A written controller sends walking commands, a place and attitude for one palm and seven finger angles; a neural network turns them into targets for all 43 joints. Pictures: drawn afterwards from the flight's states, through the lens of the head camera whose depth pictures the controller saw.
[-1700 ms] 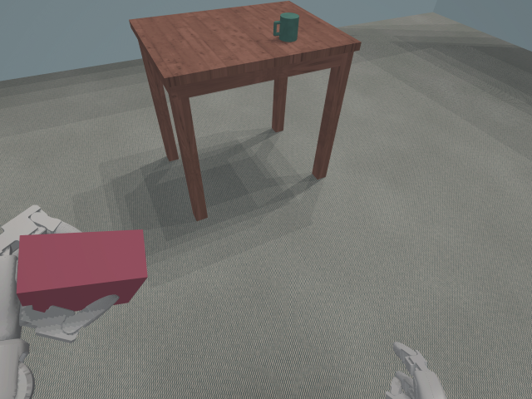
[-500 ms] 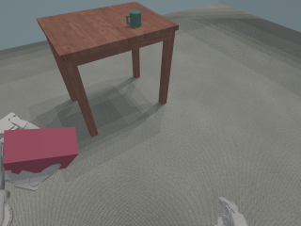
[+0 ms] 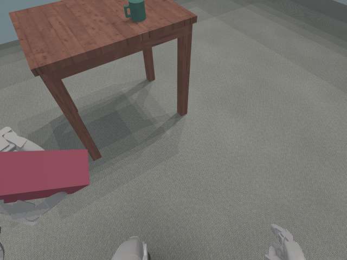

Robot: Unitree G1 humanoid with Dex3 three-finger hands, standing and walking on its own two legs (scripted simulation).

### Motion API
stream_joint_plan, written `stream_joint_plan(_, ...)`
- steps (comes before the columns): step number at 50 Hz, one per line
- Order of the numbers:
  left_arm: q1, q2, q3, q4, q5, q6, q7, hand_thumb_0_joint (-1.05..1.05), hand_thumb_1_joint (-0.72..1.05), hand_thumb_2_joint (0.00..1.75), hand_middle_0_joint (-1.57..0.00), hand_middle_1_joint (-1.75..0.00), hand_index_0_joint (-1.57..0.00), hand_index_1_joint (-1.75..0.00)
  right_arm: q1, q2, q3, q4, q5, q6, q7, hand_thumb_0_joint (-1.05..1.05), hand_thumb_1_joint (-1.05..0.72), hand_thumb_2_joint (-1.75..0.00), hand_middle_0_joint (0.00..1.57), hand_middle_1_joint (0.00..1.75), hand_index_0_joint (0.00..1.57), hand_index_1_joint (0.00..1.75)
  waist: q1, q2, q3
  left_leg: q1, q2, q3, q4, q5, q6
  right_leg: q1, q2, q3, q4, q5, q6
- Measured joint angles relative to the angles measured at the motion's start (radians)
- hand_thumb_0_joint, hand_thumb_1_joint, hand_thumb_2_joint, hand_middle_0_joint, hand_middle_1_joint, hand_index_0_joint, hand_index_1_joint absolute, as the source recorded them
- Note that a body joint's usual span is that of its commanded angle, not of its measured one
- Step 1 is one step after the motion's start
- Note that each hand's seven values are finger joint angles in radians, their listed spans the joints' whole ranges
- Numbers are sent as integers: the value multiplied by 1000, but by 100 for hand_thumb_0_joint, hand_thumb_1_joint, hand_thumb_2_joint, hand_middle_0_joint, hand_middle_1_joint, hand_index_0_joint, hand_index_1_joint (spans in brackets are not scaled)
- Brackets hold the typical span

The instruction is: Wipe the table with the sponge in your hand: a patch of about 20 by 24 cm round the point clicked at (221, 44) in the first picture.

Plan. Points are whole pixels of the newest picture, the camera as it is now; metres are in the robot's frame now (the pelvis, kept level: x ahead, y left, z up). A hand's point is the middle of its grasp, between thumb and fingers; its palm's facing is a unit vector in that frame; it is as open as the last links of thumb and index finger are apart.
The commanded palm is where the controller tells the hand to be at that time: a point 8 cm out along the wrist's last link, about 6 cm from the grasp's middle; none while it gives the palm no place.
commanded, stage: walk to a spot facing it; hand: left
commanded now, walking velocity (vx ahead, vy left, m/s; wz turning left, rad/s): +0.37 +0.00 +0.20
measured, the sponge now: (54, 176) +0.22 +0.20 +0.16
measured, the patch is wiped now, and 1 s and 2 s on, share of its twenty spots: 0.00 0.00 0.00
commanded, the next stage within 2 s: none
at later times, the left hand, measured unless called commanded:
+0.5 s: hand (70, 116) +0.34 +0.22 +0.17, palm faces +0.51 -0.72 -0.47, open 9.6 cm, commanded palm +0.28 +0.25 +0.18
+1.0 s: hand (70, 81) +0.42 +0.24 +0.19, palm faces +0.59 -0.67 -0.44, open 9.6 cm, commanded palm +0.35 +0.27 +0.18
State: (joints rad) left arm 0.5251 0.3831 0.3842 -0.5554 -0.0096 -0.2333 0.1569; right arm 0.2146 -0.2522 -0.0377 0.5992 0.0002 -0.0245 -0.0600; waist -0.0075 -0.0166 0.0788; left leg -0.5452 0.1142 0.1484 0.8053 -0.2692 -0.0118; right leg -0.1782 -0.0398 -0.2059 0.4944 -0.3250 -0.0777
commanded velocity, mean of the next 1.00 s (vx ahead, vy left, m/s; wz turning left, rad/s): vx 0.30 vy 0.00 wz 0.42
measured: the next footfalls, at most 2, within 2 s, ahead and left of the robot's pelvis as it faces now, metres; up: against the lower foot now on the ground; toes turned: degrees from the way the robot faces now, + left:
left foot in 0.14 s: +0.18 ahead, +0.13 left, +0.00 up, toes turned +12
right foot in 0.48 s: +0.23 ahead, -0.17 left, +0.00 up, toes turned -5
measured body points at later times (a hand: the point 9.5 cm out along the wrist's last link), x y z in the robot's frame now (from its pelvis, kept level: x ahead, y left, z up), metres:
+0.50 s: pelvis +0.15 -0.04 -0.02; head +0.17 -0.06 +0.43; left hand +0.31 +0.25 +0.20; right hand +0.31 -0.23 -0.13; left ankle +0.14 +0.11 -0.73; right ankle +0.19 -0.17 -0.74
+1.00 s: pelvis +0.28 -0.05 -0.01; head +0.32 -0.02 +0.44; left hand +0.39 +0.27 +0.21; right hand +0.51 -0.20 -0.09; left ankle +0.28 +0.08 -0.74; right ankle +0.34 -0.18 -0.67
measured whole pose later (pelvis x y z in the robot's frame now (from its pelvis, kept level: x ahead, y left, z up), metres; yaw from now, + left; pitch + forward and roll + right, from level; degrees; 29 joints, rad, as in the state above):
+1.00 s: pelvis +0.28 -0.05 -0.01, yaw +18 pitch +1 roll -2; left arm 0.49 0.40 0.42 -0.64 -0.03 -0.21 0.14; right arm 0.18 -0.14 -0.01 0.57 0.02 -0.09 -0.02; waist -0.03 -0.01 0.08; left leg -0.35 0.07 0.07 0.58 -0.24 0.02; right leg -0.53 -0.10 -0.09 1.06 -0.43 0.08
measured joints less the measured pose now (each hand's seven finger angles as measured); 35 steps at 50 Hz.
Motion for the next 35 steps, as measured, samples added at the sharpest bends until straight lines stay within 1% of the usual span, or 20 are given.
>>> stream_joint_plan(4,-28,-12,-13,10,-2,12,14,0,-45,98,-81,-132,-80,-132,17,11,6,-16,2,-8,-6,1,-91,-90,20,30,20,30,21,-22,-19,97,-28,50,-163,20,16,55,-7,0,20,-61,15)
stream_joint_plan(6,-43,-19,-18,7,-3,19,22,0,-45,98,-81,-132,-80,-132,19,16,13,-31,2,-13,-9,1,-90,-90,20,30,20,30,30,-32,-30,177,-53,78,-256,58,30,56,-17,10,92,-119,28)
stream_joint_plan(7,-54,-22,-17,5,-3,19,25,0,-45,98,-81,-132,-80,-132,12,18,16,-39,1,-18,-10,1,-90,-90,20,30,20,30,30,-29,-32,202,-56,76,-282,128,51,34,-21,16,174,-151,37)
stream_joint_plan(8,-81,-18,-16,17,-5,17,26,0,-45,98,-81,-132,-80,-132,-7,33,14,-35,1,-22,-11,1,-90,-90,20,30,20,30,23,-41,-22,198,-61,78,-244,137,60,-3,-30,44,293,-172,50)
stream_joint_plan(10,-138,-7,-18,64,-5,18,18,0,-45,98,-81,-133,-80,-132,-42,65,24,-24,0,-26,-4,1,-90,-90,20,30,20,30,7,-50,-11,195,-65,67,-185,68,60,-101,-15,114,528,-208,69)
stream_joint_plan(11,-155,-1,-18,80,-4,25,11,-1,-45,98,-81,-133,-80,-132,-54,80,32,-19,2,-27,1,1,-90,-90,20,30,20,30,-3,-46,-11,196,-63,56,-178,44,59,-150,-9,134,608,-211,76)
stream_joint_plan(13,-154,8,-11,75,-2,34,2,-1,-45,98,-81,-133,-80,-132,-66,108,46,-16,4,-34,12,1,-90,-90,20,30,20,30,-16,-31,-13,203,-51,37,-190,31,52,-237,-18,149,666,-188,87)
stream_joint_plan(15,-116,6,-3,37,-5,27,-1,-1,-45,98,-81,-133,-80,-132,-59,127,57,-16,6,-49,21,1,-90,-90,20,30,20,30,-16,-11,-14,216,-34,22,-217,36,39,-289,-44,143,610,-138,95)
stream_joint_plan(17,-69,-1,0,-2,-8,10,-3,-1,-45,98,-81,-133,-80,-132,-37,137,64,-17,6,-64,25,1,-90,-90,20,30,20,30,-8,14,-17,233,-16,6,-245,38,25,-297,-67,125,492,-95,105)
stream_joint_plan(19,-36,-7,0,-15,-10,-8,-5,-1,-45,98,-81,-133,-80,-132,-8,138,67,-11,7,-75,22,1,-90,-90,20,30,20,30,5,41,-21,248,1,-14,-260,31,12,-273,-75,103,371,-70,116)
stream_joint_plan(22,-30,-12,0,12,-8,-12,-4,0,-45,98,-81,-133,-80,-132,31,130,66,5,10,-75,10,1,-90,-90,20,30,20,30,25,73,-28,257,21,-50,-230,-8,-5,-189,-63,63,198,-40,130)
stream_joint_plan(23,-38,-8,3,26,-7,-7,-3,0,-45,98,-81,-133,-80,-132,42,127,66,8,11,-72,6,1,-90,-90,20,30,20,30,30,72,-32,249,22,-61,-197,-35,-6,-152,-58,55,136,-41,128)
stream_joint_plan(24,-53,-8,3,39,-2,-2,-2,0,-45,98,-81,-133,-80,-132,49,120,65,12,13,-69,3,1,-90,-90,20,30,20,30,34,69,-36,228,22,-68,-140,-86,8,-135,-57,56,100,2,113)
stream_joint_plan(25,-78,-23,-9,59,5,5,-2,0,-45,98,-81,-133,-80,-132,44,103,60,27,13,-63,1,1,-90,-90,20,30,20,30,35,79,-30,197,21,-86,-43,-151,16,-140,-58,45,133,25,98)
stream_joint_plan(26,-104,-44,-27,80,8,14,-3,0,-45,98,-81,-133,-80,-132,34,83,53,50,12,-55,-1,1,-90,-90,20,30,20,30,35,86,-21,160,6,-106,75,-193,19,-136,-64,33,163,14,89)
stream_joint_plan(28,-128,-79,-54,109,8,30,-7,0,-45,98,-81,-133,-80,-132,12,45,42,90,10,-37,0,1,-90,-90,20,30,20,30,34,81,-6,96,-27,-112,281,-204,12,-105,-78,19,168,-17,84)
stream_joint_plan(29,-125,-89,-60,112,9,33,-10,0,-45,98,-81,-133,-80,-132,2,30,36,99,9,-30,0,1,-90,-90,20,30,20,30,29,76,0,71,-36,-104,340,-193,7,-83,-83,13,150,-22,85)
stream_joint_plan(30,-116,-93,-62,109,12,33,-11,0,-45,98,-81,-133,-80,-132,-6,19,31,100,8,-23,0,1,-90,-90,20,30,20,30,21,68,6,52,-39,-93,362,-180,2,-62,-87,6,125,-19,92)
stream_joint_plan(32,-89,-82,-59,82,15,30,-12,0,-45,98,-81,-133,-80,-132,-16,7,18,82,8,-14,-2,2,-90,-90,20,30,20,30,4,41,18,43,-37,-60,297,-163,-1,-23,-96,-8,78,-12,95)
stream_joint_plan(35,-51,-42,-38,8,15,19,-3,0,-45,98,-81,-133,-80,-132,-13,0,-1,24,5,-14,1,2,-90,-90,20,30,20,30,-10,-5,31,70,-32,2,75,-127,3,13,-111,-29,42,-21,98)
